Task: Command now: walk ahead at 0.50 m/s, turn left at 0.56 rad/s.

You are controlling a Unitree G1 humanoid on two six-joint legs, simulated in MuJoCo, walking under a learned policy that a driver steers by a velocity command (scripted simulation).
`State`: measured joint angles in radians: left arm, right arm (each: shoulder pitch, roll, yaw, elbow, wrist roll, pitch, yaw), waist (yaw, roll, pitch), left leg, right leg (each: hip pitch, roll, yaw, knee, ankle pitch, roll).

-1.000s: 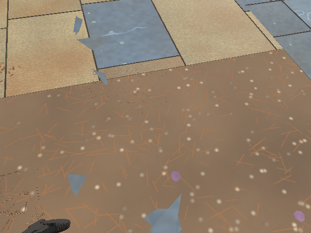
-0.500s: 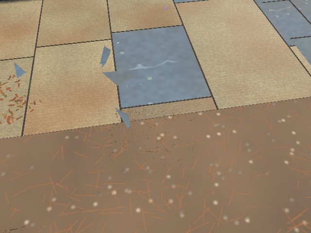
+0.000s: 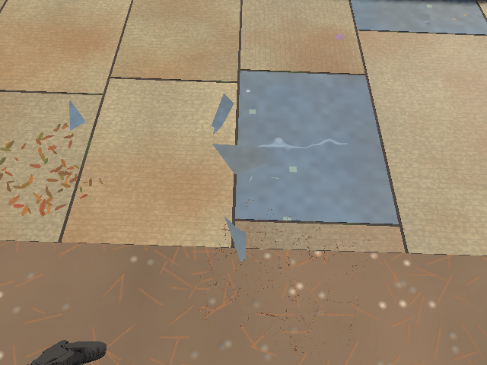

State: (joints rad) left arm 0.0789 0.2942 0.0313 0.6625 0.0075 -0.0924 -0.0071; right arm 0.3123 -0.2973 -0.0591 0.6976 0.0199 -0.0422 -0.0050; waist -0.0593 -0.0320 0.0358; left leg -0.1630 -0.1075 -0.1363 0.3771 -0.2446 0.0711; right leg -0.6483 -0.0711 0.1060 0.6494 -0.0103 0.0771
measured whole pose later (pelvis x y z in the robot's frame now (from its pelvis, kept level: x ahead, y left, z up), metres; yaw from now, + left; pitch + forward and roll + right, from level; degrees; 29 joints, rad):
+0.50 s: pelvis +0.16 -0.05 +0.00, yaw +14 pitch +1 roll +0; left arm 0.13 0.29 0.05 0.77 0.00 0.01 0.03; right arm 0.15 -0.30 -0.06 0.60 0.00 0.06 -0.01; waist 0.03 0.01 0.09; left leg -0.47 0.02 -0.04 0.79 -0.31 -0.07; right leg -0.27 -0.04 -0.11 0.44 -0.18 -0.02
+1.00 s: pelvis +0.26 -0.04 -0.01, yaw +16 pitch +2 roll +1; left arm 0.16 0.29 0.05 0.85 -0.02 -0.08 -0.03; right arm 0.37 -0.30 -0.07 0.75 0.01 -0.03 -0.01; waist -0.03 0.02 -0.04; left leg -0.20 0.02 -0.05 0.59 -0.40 0.01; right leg -0.34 -0.01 -0.04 0.54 -0.23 -0.04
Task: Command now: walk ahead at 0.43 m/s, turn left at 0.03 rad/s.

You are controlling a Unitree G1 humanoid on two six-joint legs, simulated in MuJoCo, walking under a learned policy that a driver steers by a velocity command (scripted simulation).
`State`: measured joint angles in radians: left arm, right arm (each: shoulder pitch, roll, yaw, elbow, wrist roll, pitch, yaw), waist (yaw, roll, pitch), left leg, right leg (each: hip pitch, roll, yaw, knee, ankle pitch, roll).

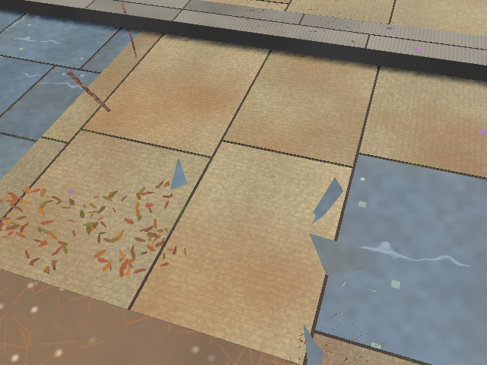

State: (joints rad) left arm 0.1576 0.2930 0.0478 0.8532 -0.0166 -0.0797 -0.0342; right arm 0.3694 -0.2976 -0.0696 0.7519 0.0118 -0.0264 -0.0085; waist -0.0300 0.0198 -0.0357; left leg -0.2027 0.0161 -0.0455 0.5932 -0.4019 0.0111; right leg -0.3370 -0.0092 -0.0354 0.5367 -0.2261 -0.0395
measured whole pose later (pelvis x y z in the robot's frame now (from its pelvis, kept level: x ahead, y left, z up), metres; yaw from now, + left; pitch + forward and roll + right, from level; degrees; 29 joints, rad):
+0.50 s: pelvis +0.25 +0.02 -0.01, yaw -3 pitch +3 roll +0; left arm 0.46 0.28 0.04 0.96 -0.01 -0.04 0.01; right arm -0.01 -0.24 -0.03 0.62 0.01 -0.10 0.04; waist 0.10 0.00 0.04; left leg -0.51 0.00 0.03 0.53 -0.06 0.06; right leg 0.02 -0.01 0.04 0.54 -0.48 -0.02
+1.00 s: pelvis +0.51 -0.04 -0.01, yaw -19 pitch +1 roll +3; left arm 0.08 0.27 0.06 0.69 -0.02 -0.02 -0.05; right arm 0.30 -0.30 -0.09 0.87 0.03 -0.05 -0.01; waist -0.05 -0.02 0.05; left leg 0.09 0.06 0.29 0.42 -0.46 -0.05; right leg -0.52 -0.04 -0.05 0.60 -0.12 -0.10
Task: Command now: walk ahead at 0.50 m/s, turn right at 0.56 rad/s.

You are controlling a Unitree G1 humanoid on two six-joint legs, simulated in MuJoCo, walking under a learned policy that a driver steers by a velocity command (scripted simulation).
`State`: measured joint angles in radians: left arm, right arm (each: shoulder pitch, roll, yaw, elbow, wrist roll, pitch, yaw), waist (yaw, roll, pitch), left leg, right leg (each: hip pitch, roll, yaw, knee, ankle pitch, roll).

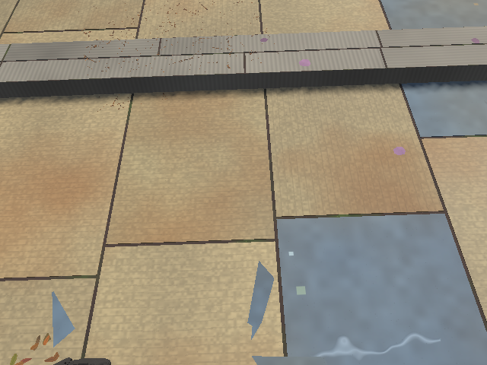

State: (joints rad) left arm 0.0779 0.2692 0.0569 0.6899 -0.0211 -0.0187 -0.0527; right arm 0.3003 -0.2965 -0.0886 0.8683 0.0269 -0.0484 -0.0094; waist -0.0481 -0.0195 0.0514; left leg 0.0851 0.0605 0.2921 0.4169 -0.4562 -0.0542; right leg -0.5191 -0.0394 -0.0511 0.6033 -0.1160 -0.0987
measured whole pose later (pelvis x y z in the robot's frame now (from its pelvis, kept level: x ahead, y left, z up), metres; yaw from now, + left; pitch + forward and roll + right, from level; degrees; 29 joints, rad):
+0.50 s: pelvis +0.23 +0.00 +0.01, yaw -18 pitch +2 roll +0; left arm 0.24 0.32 0.09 0.68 -0.01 0.02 0.04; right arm 0.06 -0.28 -0.05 0.72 -0.03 -0.07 0.00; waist 0.04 -0.01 0.03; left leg -0.45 -0.04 -0.04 0.51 -0.09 0.01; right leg -0.28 0.14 0.21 0.81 -0.55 -0.02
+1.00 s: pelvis +0.28 -0.01 +0.02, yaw -12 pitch +1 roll +0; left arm 0.19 0.27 0.07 0.70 0.00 0.02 0.05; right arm 0.17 -0.32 -0.08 0.76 0.02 0.03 0.02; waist 0.00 0.01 0.05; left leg -0.44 0.00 0.02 0.85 -0.45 -0.03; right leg -0.22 -0.05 -0.03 0.53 -0.32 0.03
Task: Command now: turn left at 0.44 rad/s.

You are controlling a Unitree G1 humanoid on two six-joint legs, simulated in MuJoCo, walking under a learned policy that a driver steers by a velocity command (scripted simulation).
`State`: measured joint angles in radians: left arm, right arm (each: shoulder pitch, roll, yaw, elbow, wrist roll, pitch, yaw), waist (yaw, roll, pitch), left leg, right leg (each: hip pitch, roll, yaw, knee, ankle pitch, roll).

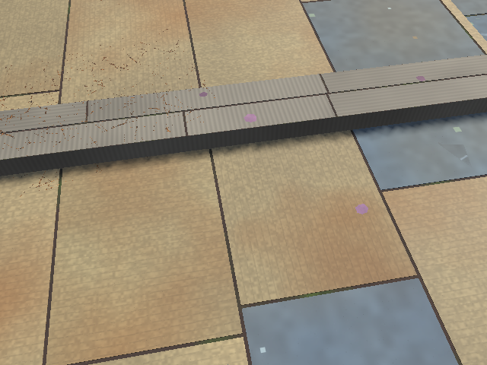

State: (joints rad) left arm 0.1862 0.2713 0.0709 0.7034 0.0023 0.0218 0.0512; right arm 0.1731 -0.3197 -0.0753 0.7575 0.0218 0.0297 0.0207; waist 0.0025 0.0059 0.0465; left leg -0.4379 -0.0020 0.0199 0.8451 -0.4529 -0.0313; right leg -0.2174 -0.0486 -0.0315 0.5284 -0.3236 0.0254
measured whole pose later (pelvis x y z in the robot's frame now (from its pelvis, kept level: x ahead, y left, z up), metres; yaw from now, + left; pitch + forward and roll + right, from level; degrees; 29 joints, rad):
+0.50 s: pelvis +0.01 +0.02 +0.01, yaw +18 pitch +2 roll -2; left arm 0.12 0.29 0.08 0.70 -0.01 -0.01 0.03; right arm 0.16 -0.32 -0.07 0.65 0.01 0.05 -0.02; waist -0.03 0.00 0.04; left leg -0.31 -0.12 -0.19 0.50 -0.20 0.05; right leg -0.39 0.03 0.11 0.70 -0.36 0.08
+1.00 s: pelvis +0.04 +0.03 +0.01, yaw +22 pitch +1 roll +0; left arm 0.28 0.28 0.05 0.74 -0.03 -0.02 0.01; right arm 0.27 -0.25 -0.04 0.72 -0.01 -0.03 -0.01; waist 0.00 -0.03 -0.01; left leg -0.15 -0.01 0.00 0.45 -0.31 0.03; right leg -0.38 0.01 0.08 0.82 -0.44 -0.01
